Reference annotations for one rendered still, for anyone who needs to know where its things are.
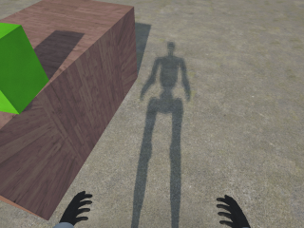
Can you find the carton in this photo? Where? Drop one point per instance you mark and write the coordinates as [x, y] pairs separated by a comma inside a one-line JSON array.
[[21, 74]]

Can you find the pedestal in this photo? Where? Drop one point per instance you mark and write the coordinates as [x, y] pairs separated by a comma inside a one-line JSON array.
[[87, 49]]

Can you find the left robot hand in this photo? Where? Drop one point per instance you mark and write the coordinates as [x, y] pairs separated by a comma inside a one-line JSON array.
[[72, 210]]

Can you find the right robot hand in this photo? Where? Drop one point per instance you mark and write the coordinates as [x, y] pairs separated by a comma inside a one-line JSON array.
[[238, 219]]

